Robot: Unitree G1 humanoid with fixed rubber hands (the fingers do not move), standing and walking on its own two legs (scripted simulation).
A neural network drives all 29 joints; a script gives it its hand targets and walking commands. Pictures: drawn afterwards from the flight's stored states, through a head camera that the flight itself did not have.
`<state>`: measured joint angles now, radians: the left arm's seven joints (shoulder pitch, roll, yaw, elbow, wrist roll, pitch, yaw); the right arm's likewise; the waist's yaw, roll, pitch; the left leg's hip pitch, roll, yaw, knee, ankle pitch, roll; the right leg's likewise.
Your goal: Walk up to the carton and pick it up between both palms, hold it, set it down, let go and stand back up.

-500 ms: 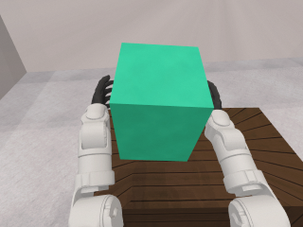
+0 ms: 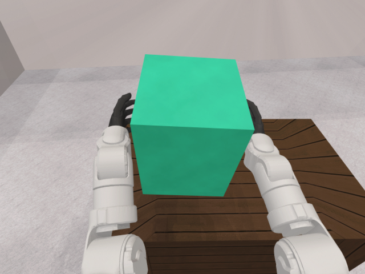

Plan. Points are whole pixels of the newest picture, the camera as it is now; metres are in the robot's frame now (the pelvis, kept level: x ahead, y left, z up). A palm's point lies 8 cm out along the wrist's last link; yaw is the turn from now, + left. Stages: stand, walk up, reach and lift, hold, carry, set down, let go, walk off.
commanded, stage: hold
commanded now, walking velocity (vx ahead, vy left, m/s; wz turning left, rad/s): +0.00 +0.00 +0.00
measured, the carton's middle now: (186, 130) +0.40 +0.00 +0.15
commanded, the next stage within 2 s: none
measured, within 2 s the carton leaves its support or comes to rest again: neither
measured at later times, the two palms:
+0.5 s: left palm (119, 118) +0.36 +0.14 +0.21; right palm (259, 125) +0.36 -0.15 +0.19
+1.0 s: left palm (116, 115) +0.36 +0.14 +0.22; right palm (260, 121) +0.36 -0.15 +0.20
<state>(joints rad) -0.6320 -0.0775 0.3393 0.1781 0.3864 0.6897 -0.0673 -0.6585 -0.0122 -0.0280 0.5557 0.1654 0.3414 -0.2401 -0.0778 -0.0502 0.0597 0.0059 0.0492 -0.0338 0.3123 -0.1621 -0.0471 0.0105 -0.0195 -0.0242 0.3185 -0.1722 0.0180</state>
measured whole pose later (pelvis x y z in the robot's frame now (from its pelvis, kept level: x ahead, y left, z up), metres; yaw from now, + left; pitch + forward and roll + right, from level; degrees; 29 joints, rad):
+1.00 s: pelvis +0.00 +0.00 +0.00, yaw +0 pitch -10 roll +0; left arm -0.63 -0.08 0.33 0.12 0.39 0.68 -0.07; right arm -0.66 -0.03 -0.01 0.49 0.18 0.33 -0.25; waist -0.09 -0.03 0.02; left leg 0.02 0.05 -0.03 0.33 -0.18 -0.05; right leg 0.04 -0.02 -0.02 0.32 -0.18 0.02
